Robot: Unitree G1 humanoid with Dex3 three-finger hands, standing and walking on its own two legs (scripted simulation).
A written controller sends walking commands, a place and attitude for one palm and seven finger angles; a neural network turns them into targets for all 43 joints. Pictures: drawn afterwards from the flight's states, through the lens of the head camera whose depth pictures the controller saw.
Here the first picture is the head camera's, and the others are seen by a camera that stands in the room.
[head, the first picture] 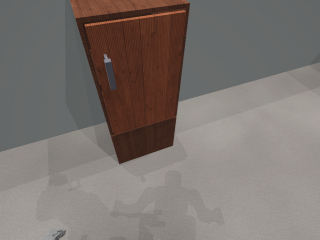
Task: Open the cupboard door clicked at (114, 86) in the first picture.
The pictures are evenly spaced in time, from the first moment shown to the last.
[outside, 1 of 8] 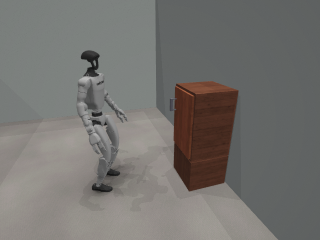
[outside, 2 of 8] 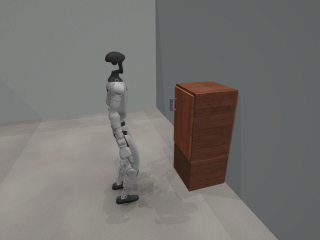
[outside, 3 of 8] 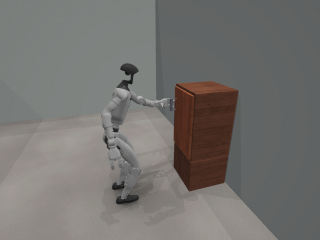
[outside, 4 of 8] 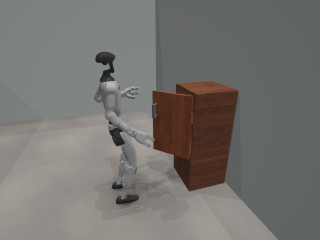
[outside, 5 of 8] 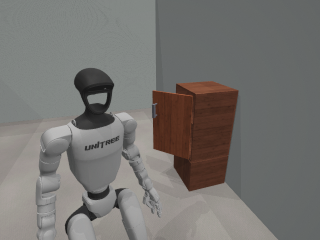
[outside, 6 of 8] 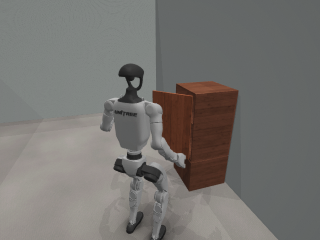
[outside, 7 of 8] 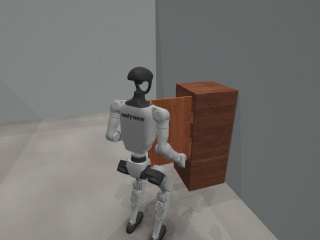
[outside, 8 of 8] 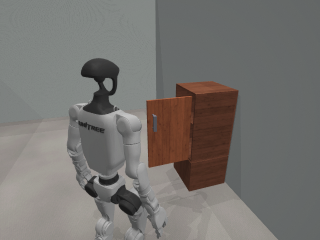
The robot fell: no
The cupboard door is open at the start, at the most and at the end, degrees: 0 92 92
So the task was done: yes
